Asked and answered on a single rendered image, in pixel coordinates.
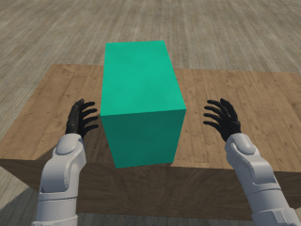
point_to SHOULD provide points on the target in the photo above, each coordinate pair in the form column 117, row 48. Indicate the robot left forearm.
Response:
column 59, row 183

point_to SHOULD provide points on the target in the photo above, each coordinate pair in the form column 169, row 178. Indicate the carton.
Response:
column 142, row 108

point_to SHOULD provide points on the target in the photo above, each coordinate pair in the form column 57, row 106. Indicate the robot left hand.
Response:
column 76, row 122

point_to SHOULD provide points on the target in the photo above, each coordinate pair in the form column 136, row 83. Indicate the pedestal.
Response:
column 200, row 182

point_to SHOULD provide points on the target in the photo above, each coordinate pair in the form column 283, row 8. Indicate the robot right hand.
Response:
column 227, row 119

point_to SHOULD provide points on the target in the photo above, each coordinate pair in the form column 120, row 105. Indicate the robot right forearm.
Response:
column 267, row 202

